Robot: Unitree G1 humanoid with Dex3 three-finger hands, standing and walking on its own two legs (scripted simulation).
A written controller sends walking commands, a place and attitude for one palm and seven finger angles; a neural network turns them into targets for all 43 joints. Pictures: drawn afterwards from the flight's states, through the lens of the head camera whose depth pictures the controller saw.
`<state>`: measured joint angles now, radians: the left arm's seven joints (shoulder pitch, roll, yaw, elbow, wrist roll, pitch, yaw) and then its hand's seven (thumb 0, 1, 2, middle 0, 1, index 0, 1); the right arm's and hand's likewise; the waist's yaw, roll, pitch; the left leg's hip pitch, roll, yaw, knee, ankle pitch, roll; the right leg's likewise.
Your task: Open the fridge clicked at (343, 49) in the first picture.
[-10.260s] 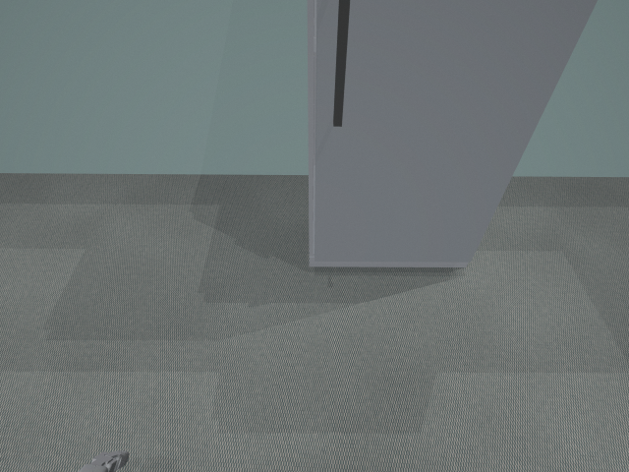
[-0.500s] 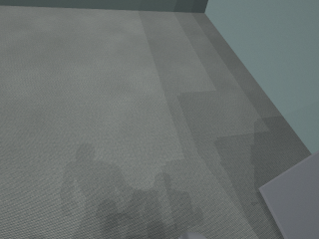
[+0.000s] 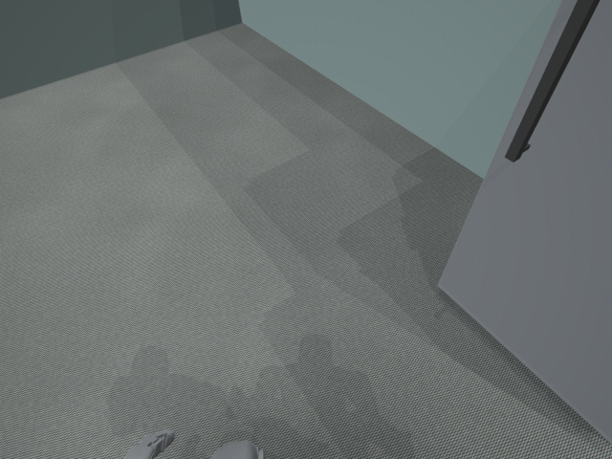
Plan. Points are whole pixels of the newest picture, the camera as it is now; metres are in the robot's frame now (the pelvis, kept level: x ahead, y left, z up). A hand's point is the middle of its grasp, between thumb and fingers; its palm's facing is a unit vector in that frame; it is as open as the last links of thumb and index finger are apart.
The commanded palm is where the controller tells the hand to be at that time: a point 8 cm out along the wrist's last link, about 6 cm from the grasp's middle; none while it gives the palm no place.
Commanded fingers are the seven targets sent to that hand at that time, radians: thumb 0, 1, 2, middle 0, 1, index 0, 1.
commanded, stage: turn to face it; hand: left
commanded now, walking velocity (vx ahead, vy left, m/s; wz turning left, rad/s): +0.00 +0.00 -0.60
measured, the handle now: (562, 65) +0.70 -0.43 +0.14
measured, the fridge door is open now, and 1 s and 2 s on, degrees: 0 0 0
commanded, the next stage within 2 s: take the last steps up to it in 1.44 s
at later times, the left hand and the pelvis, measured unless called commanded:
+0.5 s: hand out of the picture +0.09 +0.25 -0.17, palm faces -0.20 -0.96 -0.19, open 7.4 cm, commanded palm none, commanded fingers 0.00 0.90 0.90 -0.20 -0.30 -0.20 -0.30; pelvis -0.01 +0.06 +0.01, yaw -18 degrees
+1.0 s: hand (246, 439) +0.18 +0.11 -0.14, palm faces -0.56 -0.78 -0.28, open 7.4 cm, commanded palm none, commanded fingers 0.00 0.90 0.90 -0.20 -0.30 -0.20 -0.30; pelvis -0.04 +0.01 +0.00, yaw -36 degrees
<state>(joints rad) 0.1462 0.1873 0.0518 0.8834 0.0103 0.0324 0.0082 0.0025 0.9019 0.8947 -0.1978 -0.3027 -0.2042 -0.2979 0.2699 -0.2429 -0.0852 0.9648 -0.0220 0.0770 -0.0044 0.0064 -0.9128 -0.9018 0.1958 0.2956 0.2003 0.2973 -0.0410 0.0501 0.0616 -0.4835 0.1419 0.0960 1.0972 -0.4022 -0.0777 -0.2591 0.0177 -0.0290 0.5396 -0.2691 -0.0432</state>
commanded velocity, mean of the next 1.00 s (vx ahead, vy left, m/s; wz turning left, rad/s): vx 0.00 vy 0.00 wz -0.59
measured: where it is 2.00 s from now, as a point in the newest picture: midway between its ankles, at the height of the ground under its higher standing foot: outside the picture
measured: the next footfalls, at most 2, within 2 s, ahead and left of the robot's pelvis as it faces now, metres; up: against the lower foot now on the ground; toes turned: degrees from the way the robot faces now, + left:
left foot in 0.34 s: +0.06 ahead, +0.13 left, +0.00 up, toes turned -9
right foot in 0.86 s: -0.07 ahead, -0.09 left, +0.00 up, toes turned -37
